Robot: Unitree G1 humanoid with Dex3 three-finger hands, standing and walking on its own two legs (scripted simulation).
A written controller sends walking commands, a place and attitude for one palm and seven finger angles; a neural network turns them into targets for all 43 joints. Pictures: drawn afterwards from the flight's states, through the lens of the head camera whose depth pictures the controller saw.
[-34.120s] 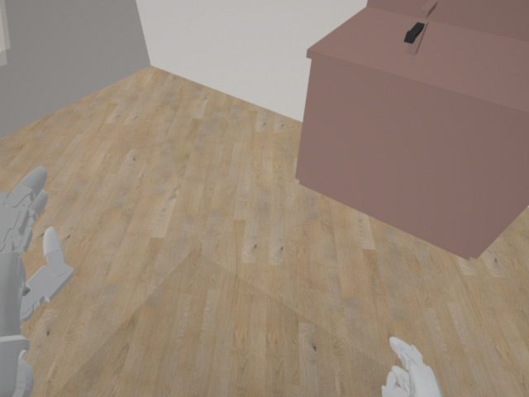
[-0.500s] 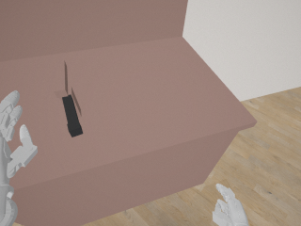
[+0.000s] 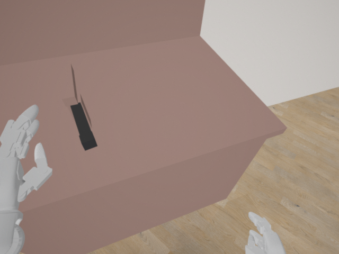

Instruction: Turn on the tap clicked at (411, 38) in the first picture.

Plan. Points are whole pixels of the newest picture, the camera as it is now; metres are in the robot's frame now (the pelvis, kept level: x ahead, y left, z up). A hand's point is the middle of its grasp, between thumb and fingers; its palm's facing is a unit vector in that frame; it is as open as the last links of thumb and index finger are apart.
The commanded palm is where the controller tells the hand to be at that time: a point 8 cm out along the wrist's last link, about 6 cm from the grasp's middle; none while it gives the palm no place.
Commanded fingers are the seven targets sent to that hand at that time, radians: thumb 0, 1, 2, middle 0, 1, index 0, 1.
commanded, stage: come to a stop and stand still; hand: left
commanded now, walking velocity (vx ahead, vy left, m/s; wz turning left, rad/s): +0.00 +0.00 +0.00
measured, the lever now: (88, 140) +0.32 +0.22 +0.09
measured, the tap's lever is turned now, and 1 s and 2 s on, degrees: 8 8 8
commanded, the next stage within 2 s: look again from close up in 0.62 s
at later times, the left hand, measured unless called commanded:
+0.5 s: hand (27, 152) +0.25 +0.28 +0.16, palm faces +0.40 -0.84 -0.36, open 7.4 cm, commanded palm +0.18 +0.31 +0.18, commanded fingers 0.00 0.90 0.90 -0.20 -0.30 -0.20 -0.30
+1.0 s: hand (32, 158) +0.23 +0.26 +0.16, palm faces +0.41 -0.84 -0.37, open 7.4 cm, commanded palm +0.17 +0.30 +0.18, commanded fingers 0.00 0.90 0.90 -0.20 -0.30 -0.20 -0.30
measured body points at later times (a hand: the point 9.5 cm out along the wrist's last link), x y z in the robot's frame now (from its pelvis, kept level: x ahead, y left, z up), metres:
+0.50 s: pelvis +0.03 +0.03 +0.00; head +0.06 +0.06 +0.45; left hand +0.22 +0.32 +0.18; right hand +0.24 -0.18 -0.06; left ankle +0.03 +0.10 -0.74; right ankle +0.04 -0.13 -0.74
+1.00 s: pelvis +0.02 +0.01 +0.00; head +0.05 +0.03 +0.45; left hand +0.21 +0.31 +0.18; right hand +0.20 -0.21 -0.07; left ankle +0.03 +0.10 -0.74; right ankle +0.04 -0.13 -0.74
